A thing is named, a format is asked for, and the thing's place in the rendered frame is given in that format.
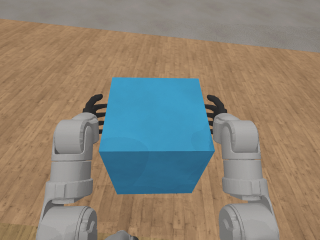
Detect left robot upper arm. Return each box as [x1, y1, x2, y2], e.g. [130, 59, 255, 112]
[37, 206, 98, 240]

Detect robot right forearm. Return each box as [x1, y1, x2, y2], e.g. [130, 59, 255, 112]
[212, 113, 280, 238]

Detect robot left shin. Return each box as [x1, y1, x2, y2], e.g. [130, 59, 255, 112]
[116, 230, 130, 235]

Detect right robot upper arm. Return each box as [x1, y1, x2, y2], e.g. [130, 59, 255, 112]
[218, 203, 280, 240]

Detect robot left hand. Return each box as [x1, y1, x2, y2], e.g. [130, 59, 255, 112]
[82, 94, 108, 134]

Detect carton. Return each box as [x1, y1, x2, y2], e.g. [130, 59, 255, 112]
[99, 77, 215, 195]

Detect robot left forearm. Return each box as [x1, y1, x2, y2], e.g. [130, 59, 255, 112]
[35, 112, 100, 240]

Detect robot right hand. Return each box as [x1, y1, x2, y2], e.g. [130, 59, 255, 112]
[204, 95, 227, 135]

